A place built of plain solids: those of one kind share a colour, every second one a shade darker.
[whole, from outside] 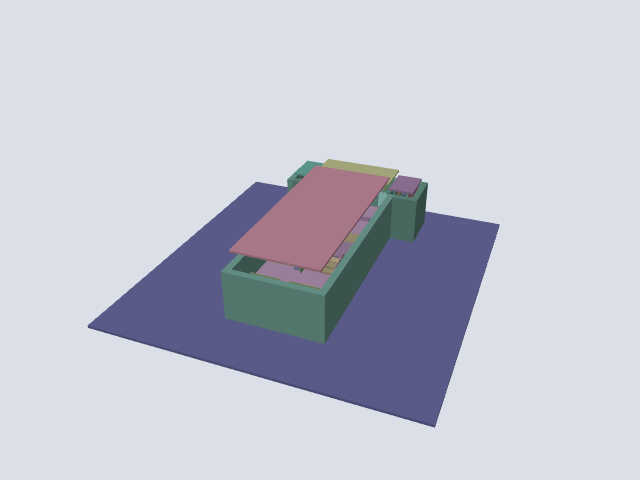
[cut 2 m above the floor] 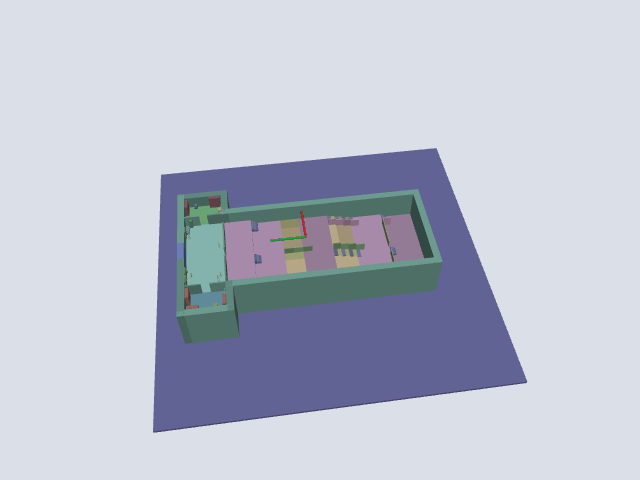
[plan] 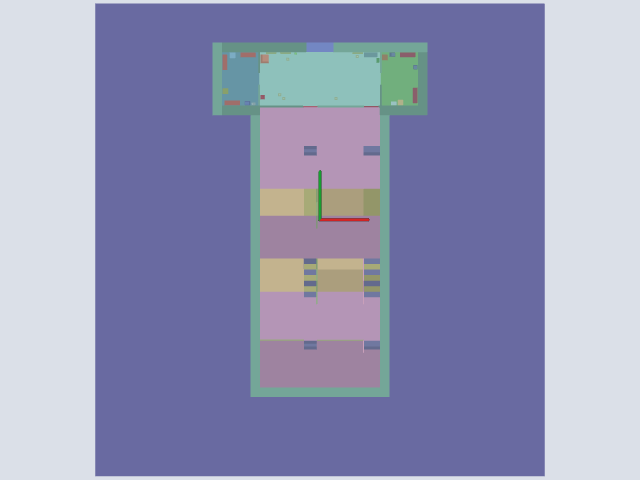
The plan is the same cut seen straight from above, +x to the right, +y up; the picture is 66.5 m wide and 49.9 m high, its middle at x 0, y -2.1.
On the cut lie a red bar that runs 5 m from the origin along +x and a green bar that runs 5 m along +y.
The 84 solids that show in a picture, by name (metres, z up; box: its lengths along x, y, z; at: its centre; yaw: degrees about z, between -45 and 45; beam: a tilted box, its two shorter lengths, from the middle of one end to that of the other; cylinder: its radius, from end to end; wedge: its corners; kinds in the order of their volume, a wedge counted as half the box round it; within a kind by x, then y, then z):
{
 "floor_gang_1": {"box": [12.65, 4.95, 2.48], "at": [0.0, -15.05, -3.66]},
 "floor_gang_2": {"box": [12.65, 5.1, 3.07], "at": [0.0, -10.03, -3.37]},
 "floor_gang_3": {"box": [12.65, 4.45, 4.11], "at": [0.0, -1.8, -2.85]},
 "floor_gang_4": {"box": [12.65, 4.45, 4.11], "at": [0.0, 5.45, -2.85]},
 "floor_gang_5": {"box": [12.65, 4.1, 4.9], "at": [0.0, 9.72, -2.45]},
 "wall_1": {"box": [1.0, 7.55, 7.51], "at": [-10.68, 14.65, -1.14]},
 "wall_2": {"box": [4.95, 1.0, 7.51], "at": [-8.7, 11.37, -1.14]},
 "wall_3": {"box": [5.75, 1.0, 7.51], "at": [-8.3, 17.93, -1.14]},
 "wall_4": {"box": [1.0, 30.3, 7.51], "at": [-6.73, -3.27, -1.14]},
 "wall_5": {"box": [0.2, 2.38, 7.51], "at": [-6.33, 12.86, -1.14]},
 "wall_6": {"box": [0.2, 2.38, 7.51], "at": [-6.33, 16.44, -1.14]},
 "wall_7": {"box": [5.83, 1.0, 7.51], "at": [-4.31, 17.93, -1.14]},
 "wall_8": {"box": [4.68, 0.2, 7.51], "at": [-4.09, 11.78, -1.14]},
 "wall_9": {"box": [14.45, 1.0, 7.51], "at": [0.0, -17.93, -1.14]},
 "wall_10": {"box": [4.83, 0.2, 7.51], "at": [2.16, 11.78, -1.14]},
 "wall_11": {"box": [5.83, 1.0, 7.51], "at": [4.31, 17.93, -1.14]},
 "wall_12": {"box": [0.2, 2.38, 7.51], "at": [6.33, 12.86, -1.14]},
 "wall_13": {"box": [0.2, 2.38, 7.51], "at": [6.33, 16.44, -1.14]},
 "wall_14": {"box": [1.0, 30.3, 7.51], "at": [6.73, -3.27, -1.14]},
 "wall_15": {"box": [5.75, 1.0, 7.51], "at": [8.3, 17.93, -1.14]},
 "wall_16": {"box": [4.95, 1.0, 7.51], "at": [8.7, 11.37, -1.14]},
 "wall_17": {"box": [1.0, 7.55, 7.51], "at": [10.68, 14.65, -1.14]},
 "ground_under_all_1": {"box": [46.76, 49.13, 0.4], "at": [0.0, -2.09, -5.05]},
 "floor_foyer_1": {"box": [12.65, 5.75, 4.9], "at": [0.0, 14.65, -2.45]},
 "step_tier_1": {"box": [4.65, 1.15, 3.33], "at": [-4.0, -6.9, -3.23]},
 "step_tier_2": {"box": [4.65, 1.15, 3.59], "at": [-4.0, -5.75, -3.1]},
 "step_tier_3": {"box": [4.65, 1.15, 3.85], "at": [-4.0, -4.6, -2.98]},
 "step_tier_4": {"box": [4.65, 1.4, 4.11], "at": [-4.0, 1.12, -2.85]},
 "step_tier_5": {"box": [4.65, 1.4, 4.11], "at": [-4.0, 2.52, -2.85]},
 "step_tier_6": {"box": [4.85, 1.15, 3.33], "at": [2.1, -6.9, -3.23]},
 "step_tier_7": {"box": [4.85, 1.15, 3.59], "at": [2.1, -5.75, -3.1]},
 "step_tier_8": {"box": [4.85, 1.15, 3.85], "at": [2.1, -4.6, -2.98]},
 "step_tier_9": {"box": [4.85, 1.4, 4.11], "at": [2.1, 1.12, -2.85]},
 "step_tier_10": {"box": [4.85, 1.4, 4.11], "at": [2.1, 2.52, -2.85]},
 "floor_cloaks_1": {"box": [3.95, 5.75, 4.9], "at": [8.3, 14.65, -2.45]},
 "floor_store_1": {"box": [3.95, 5.75, 4.9], "at": [-8.3, 14.65, -2.45]},
 "ceil_hall_1": {"box": [12.65, 29.3, 0.3], "at": [0.0, -2.88, 5.4]},
 "step_aisle_1": {"box": [1.35, 1.15, 3.33], "at": [-1.0, -6.9, -3.23]},
 "step_aisle_2": {"box": [1.35, 1.15, 3.59], "at": [-1.0, -5.75, -3.1]},
 "step_aisle_3": {"box": [1.35, 1.15, 3.85], "at": [-1.0, -4.6, -2.98]},
 "step_aisle_4": {"box": [1.35, 1.4, 4.11], "at": [-1.0, 1.12, -2.85]},
 "step_aisle_5": {"box": [1.35, 1.4, 4.11], "at": [-1.0, 2.52, -2.85]},
 "step_aisle_6": {"box": [1.8, 1.15, 3.33], "at": [5.42, -6.9, -3.23]},
 "step_aisle_7": {"box": [1.8, 1.15, 3.59], "at": [5.42, -5.75, -3.1]},
 "step_aisle_8": {"box": [1.8, 1.15, 3.85], "at": [5.42, -4.6, -2.98]},
 "step_aisle_9": {"box": [1.8, 1.4, 4.11], "at": [5.42, 1.12, -2.85]},
 "step_aisle_10": {"box": [1.8, 1.4, 4.11], "at": [5.42, 2.52, -2.85]},
 "tread_1": {"box": [1.35, 0.58, 3.2], "at": [-1.0, -7.76, -3.3]},
 "tread_2": {"box": [1.35, 0.58, 3.46], "at": [-1.0, -6.61, -3.17]},
 "tread_3": {"box": [1.35, 0.58, 3.72], "at": [-1.0, -5.46, -3.04]},
 "tread_4": {"box": [1.35, 0.58, 3.98], "at": [-1.0, -4.31, -2.91]},
 "tread_5": {"box": [1.8, 0.3, 2.77], "at": [5.42, -13.03, -3.51]},
 "tread_6": {"box": [1.8, 0.3, 2.92], "at": [5.42, -12.72, -3.44]},
 "tread_7": {"box": [1.8, 0.58, 3.2], "at": [5.42, -7.76, -3.3]},
 "tread_8": {"box": [1.8, 0.58, 3.46], "at": [5.42, -6.61, -3.17]},
 "tread_9": {"box": [1.8, 0.58, 3.72], "at": [5.42, -5.46, -3.04]},
 "tread_10": {"box": [1.8, 0.58, 3.98], "at": [5.42, -4.31, -2.91]},
 "tread_11": {"box": [1.8, 0.33, 4.31], "at": [5.42, 6.85, -2.75]},
 "tread_12": {"box": [1.8, 0.33, 4.5], "at": [5.42, 7.18, -2.65]},
 "tread_13": {"box": [1.8, 0.33, 4.7], "at": [5.42, 7.51, -2.55]},
 "door_leaf_1": {"box": [2.8, 0.97, 8.17], "at": [0.0, 17.94, -0.81]},
 "ceil_foyer_1": {"box": [12.65, 5.75, 0.3], "at": [0.0, 14.65, 4.35]},
 "ceil_cloaks_1": {"box": [3.95, 5.75, 0.3], "at": [8.3, 14.65, 3.4]},
 "ceil_store_1": {"box": [3.95, 5.75, 0.3], "at": [-8.3, 14.65, 3.4]},
 "rail_sep_1": {"box": [0.12, 1.3, 4.38], "at": [-0.33, -8.12, -2.71]},
 "rail_sep_2": {"box": [0.12, 1.15, 4.64], "at": [-0.33, -6.9, -2.58]},
 "rail_sep_3": {"box": [0.12, 1.15, 4.9], "at": [-0.33, -5.75, -2.45]},
 "rail_sep_4": {"box": [0.12, 1.15, 5.16], "at": [-0.33, -4.6, -2.32]},
 "rail_sep_5": {"box": [0.12, 1.35, 5.16], "at": [-0.33, -0.25, -2.32]},
 "rail_sep_6": {"box": [0.12, 1.4, 5.16], "at": [-0.33, 1.12, -2.32]},
 "rail_sep_7": {"box": [0.12, 1.4, 5.16], "at": [-0.33, 2.52, -2.32]},
 "shelves_store_1": {"box": [0.5, 1.6, 2.0], "at": [-9.89, 16.38, 1.0]},
 "shelves_store_2": {"box": [1.6, 0.5, 2.0], "at": [-9.12, 12.15, 1.0]},
 "shelves_store_3": {"box": [1.6, 0.5, 2.0], "at": [-7.47, 17.14, 1.0]},
 "rail_lip_1": {"box": [4.65, 0.12, 4.12], "at": [-4.0, -12.52, -2.84]},
 "rail_lip_2": {"box": [4.85, 0.12, 4.12], "at": [2.1, -12.52, -2.84]},
 "wall_sep_1": {"box": [0.12, 1.25, 4.12], "at": [4.53, -13.2, -2.84]},
 "wall_sep_2": {"box": [0.12, 1.3, 4.38], "at": [4.53, -8.12, -2.71]},
 "wall_sep_3": {"box": [0.12, 1.15, 4.64], "at": [4.53, -6.9, -2.58]},
 "wall_sep_4": {"box": [0.12, 1.15, 4.9], "at": [4.53, -5.75, -2.45]},
 "wall_sep_5": {"box": [0.12, 1.15, 5.16], "at": [4.53, -4.6, -2.32]},
 "shelves_cloaks_1": {"box": [1.6, 0.5, 2.0], "at": [9.12, 17.14, 1.0]},
 "shelves_cloaks_2": {"box": [0.5, 1.6, 2.0], "at": [9.89, 12.93, 1.0]},
 "bench_foyer_1": {"box": [1.4, 0.5, 0.46], "at": [5.28, 17.14, 0.22]}
}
